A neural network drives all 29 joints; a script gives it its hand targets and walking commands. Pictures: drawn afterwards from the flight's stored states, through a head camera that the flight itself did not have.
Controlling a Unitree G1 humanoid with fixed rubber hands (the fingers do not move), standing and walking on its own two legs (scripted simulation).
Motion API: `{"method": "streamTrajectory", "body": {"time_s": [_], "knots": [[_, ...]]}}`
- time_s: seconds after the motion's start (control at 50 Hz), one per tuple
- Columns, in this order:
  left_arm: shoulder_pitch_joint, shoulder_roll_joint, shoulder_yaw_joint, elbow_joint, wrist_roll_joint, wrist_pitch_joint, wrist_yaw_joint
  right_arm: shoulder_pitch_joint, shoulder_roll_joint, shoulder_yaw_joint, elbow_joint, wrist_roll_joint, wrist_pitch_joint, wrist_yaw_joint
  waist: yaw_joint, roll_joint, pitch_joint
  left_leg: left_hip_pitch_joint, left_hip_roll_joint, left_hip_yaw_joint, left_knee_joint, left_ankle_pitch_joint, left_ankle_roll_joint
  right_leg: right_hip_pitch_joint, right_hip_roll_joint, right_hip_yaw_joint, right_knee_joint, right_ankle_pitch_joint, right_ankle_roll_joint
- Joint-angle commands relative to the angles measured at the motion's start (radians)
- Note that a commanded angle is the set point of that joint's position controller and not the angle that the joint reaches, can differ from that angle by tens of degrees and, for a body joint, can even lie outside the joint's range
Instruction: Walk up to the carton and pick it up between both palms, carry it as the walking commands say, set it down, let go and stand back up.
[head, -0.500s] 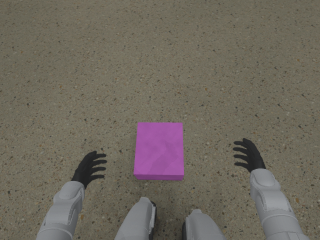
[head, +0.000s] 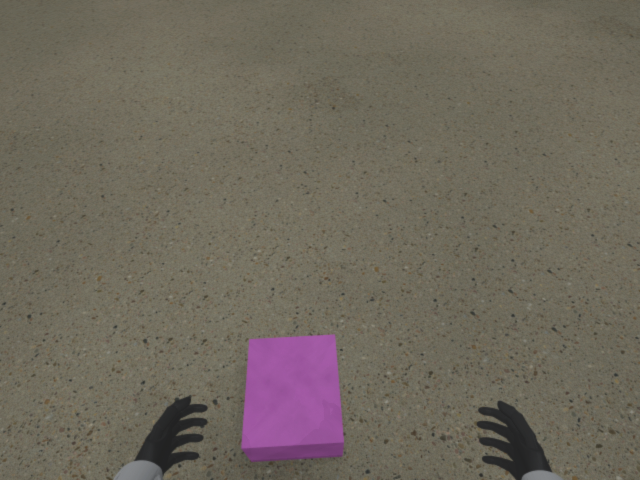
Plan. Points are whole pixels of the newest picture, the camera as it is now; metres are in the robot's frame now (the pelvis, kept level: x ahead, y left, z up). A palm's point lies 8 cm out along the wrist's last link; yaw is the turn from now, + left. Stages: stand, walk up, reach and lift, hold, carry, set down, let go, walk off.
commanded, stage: let go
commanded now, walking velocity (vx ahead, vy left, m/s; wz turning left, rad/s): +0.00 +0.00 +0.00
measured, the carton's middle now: (294, 396) +0.45 +0.11 -0.68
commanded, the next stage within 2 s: stand in 0.26 s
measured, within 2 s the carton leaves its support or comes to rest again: neither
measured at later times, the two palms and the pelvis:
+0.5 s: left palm (125, 453) +0.17 +0.27 -0.07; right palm (539, 477) +0.15 -0.24 -0.08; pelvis +0.01 +0.02 +0.00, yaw +1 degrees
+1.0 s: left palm (108, 472) +0.15 +0.29 -0.07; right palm out of the picture +0.15 -0.24 -0.08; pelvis +0.01 +0.03 +0.00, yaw +1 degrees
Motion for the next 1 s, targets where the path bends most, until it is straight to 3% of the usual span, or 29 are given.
{"method": "streamTrajectory", "body": {"time_s": [0.0,0.14,0.22,0.24,0.26,0.3,0.38,0.42,0.52,0.62,0.74,0.98], "knots": [[0.000,0.084,0.065,-0.181,0.039,0.006,0.053,0.000,-0.145,0.033,-0.212,-0.001,-0.036,0.026,0.025,0.020,-0.196,0.271,-0.039,-0.002,0.003,0.268,0.008,-0.216,-0.085,0.020,-0.248,0.532,0.091],[-0.007,0.063,0.066,-0.219,0.026,0.040,0.087,0.039,-0.154,0.039,-0.190,0.009,-0.047,0.016,0.017,0.020,-0.273,0.180,-0.045,-0.018,0.023,0.300,0.009,-0.177,-0.077,0.018,-0.192,0.645,0.095],[-0.013,0.058,0.058,-0.216,0.012,0.048,0.096,0.048,-0.138,0.042,-0.178,0.011,-0.045,0.011,0.016,0.013,-0.291,0.146,-0.045,-0.019,0.036,0.291,0.011,-0.194,-0.069,0.009,-0.181,0.626,0.096],[0.010,0.231,0.056,-0.042,-0.001,-0.014,0.117,0.003,-0.262,-0.013,0.026,-0.029,-0.059,-0.011,0.039,0.020,-0.405,0.022,0.057,-0.011,0.040,0.225,0.026,-0.137,-0.085,0.055,-0.185,0.353,0.080],[0.014,0.242,0.060,-0.021,0.012,-0.044,0.122,-0.007,-0.284,-0.022,0.030,-0.040,-0.064,-0.012,0.040,0.027,-0.385,-0.020,0.040,-0.024,0.062,0.104,0.034,-0.138,-0.102,0.104,-0.231,0.178,0.060],[-0.008,0.269,0.075,0.002,0.020,-0.081,0.121,-0.026,-0.285,-0.028,0.036,-0.048,-0.075,-0.010,0.035,0.013,-0.345,-0.070,0.030,-0.028,0.098,0.042,0.044,-0.166,-0.135,0.178,-0.269,0.034,0.034],[-0.014,0.240,0.066,0.027,0.020,-0.122,0.113,-0.010,-0.265,-0.020,0.080,-0.040,-0.108,-0.008,0.010,0.001,-0.347,-0.053,0.055,-0.048,0.053,0.119,0.064,-0.183,-0.122,0.145,-0.238,0.225,0.037],[-0.016,0.237,0.064,0.039,0.019,-0.133,0.114,-0.018,-0.269,-0.014,0.109,-0.038,-0.117,-0.009,0.016,-0.011,-0.363,-0.055,0.068,-0.056,0.054,0.192,0.073,-0.150,-0.113,0.114,-0.206,0.334,0.042],[0.023,0.247,0.061,0.062,0.015,-0.144,0.121,-0.030,-0.305,-0.022,0.146,-0.040,-0.123,-0.010,0.021,0.045,-0.418,-0.025,0.084,-0.062,0.071,0.356,0.081,-0.093,-0.119,0.092,-0.169,0.512,0.050],[0.028,0.254,0.058,0.073,0.019,-0.150,0.128,-0.036,-0.301,-0.025,0.150,-0.039,-0.128,-0.011,0.017,0.075,-0.411,-0.030,0.086,-0.074,0.068,0.324,0.080,-0.090,-0.119,0.096,-0.187,0.464,0.048],[0.023,0.258,0.055,0.103,0.024,-0.161,0.129,-0.029,-0.299,-0.023,0.162,-0.038,-0.131,-0.014,0.011,0.049,-0.360,-0.041,0.078,-0.083,0.056,0.249,0.082,-0.136,-0.120,0.121,-0.227,0.374,0.044],[0.027,0.261,0.051,0.140,0.019,-0.176,0.130,-0.038,-0.313,-0.019,0.188,-0.036,-0.142,-0.013,0.009,0.034,-0.312,-0.035,0.081,-0.098,0.051,0.253,0.092,-0.168,-0.122,0.129,-0.234,0.374,0.038]]}}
